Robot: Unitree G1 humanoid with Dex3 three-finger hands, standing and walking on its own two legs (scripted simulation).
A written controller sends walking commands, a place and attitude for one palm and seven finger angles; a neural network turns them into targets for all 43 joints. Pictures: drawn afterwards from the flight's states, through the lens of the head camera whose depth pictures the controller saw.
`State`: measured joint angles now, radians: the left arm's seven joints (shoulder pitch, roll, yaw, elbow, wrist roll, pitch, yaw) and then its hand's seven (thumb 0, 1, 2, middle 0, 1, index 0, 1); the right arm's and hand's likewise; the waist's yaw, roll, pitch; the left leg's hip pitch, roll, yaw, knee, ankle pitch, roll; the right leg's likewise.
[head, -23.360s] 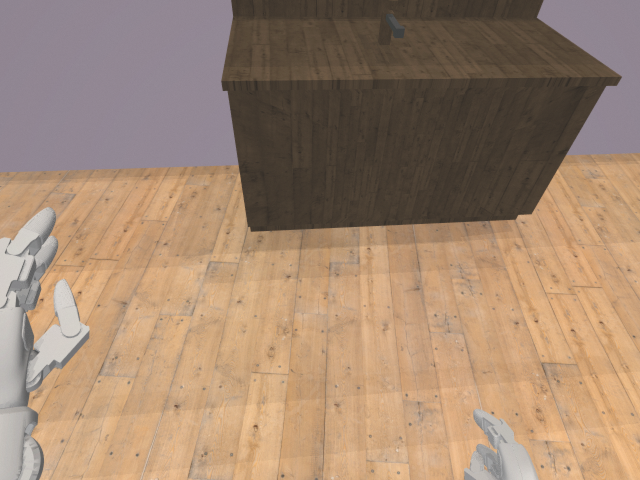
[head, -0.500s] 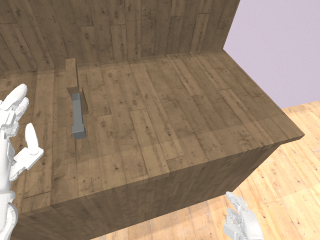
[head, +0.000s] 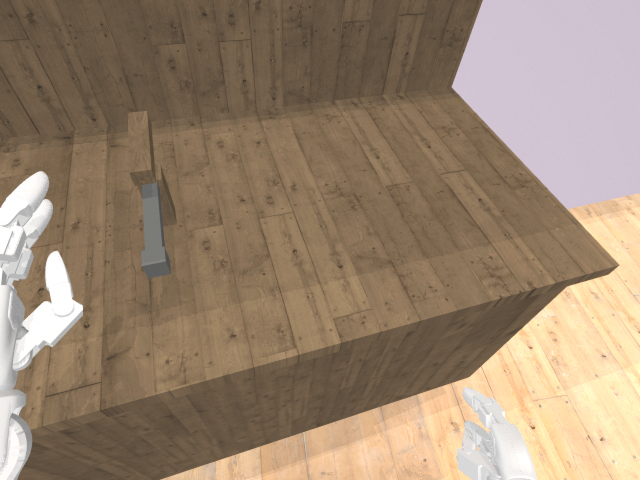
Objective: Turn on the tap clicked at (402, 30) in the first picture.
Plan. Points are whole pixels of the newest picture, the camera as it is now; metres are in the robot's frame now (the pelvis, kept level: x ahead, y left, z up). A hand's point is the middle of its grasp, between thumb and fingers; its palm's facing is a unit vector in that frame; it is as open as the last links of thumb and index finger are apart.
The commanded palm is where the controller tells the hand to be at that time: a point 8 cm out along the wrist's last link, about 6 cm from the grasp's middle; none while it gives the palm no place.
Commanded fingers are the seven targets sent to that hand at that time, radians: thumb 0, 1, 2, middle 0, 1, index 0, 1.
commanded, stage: look again from close up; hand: left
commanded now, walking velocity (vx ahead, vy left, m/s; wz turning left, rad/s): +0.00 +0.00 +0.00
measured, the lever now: (156, 262) +0.35 +0.25 +0.05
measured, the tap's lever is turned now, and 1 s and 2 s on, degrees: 0 0 0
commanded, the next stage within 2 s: shuffle to correct the standing spot in 0.04 s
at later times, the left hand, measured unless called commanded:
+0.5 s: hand (127, 314) +0.22 +0.20 +0.16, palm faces +0.36 -0.87 -0.32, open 7.5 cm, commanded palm +0.16 +0.23 +0.18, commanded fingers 0.00 0.90 0.90 -0.20 -0.30 -0.20 -0.30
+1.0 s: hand (187, 317) +0.22 +0.15 +0.16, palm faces +0.33 -0.86 -0.38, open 7.5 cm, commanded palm +0.16 +0.19 +0.18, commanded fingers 0.00 0.90 0.90 -0.20 -0.30 -0.20 -0.30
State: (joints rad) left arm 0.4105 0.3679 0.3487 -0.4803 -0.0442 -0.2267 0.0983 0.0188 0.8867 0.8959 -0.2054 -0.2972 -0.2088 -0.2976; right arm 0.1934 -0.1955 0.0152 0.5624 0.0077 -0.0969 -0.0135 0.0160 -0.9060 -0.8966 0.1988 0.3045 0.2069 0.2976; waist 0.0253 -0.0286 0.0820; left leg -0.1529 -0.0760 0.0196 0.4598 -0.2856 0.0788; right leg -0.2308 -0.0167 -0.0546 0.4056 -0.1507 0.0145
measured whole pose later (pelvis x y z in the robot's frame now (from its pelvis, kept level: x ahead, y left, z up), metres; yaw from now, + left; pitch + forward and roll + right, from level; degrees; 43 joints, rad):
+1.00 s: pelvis +0.00 -0.09 +0.00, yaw +0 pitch +0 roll -1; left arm 0.48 0.38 0.35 -0.52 -0.09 -0.16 0.12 0.02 0.89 0.90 -0.21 -0.30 -0.21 -0.30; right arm 0.21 -0.23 -0.02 0.59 0.02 -0.07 -0.03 0.02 -0.91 -0.90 0.20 0.30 0.20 0.30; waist -0.02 0.00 0.04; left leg -0.21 0.04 -0.02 0.51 -0.31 -0.01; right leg -0.26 0.10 -0.10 0.39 -0.15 -0.10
